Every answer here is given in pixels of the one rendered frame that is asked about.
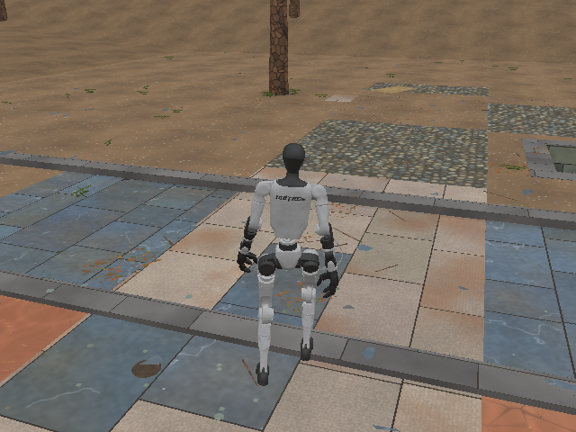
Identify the robot right upper arm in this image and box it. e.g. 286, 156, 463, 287
310, 184, 330, 236

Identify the right robot forearm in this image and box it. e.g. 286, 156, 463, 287
320, 223, 338, 272

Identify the left robot foot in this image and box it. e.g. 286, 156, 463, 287
256, 362, 269, 386

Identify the left robot forearm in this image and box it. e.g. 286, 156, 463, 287
239, 216, 257, 255

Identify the robot left hand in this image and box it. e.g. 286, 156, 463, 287
237, 252, 257, 273

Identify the robot left upper arm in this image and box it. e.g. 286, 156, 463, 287
248, 181, 273, 230

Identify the right robot thigh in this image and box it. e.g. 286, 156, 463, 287
301, 249, 320, 303

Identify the robot right hand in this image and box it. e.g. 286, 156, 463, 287
317, 270, 338, 298

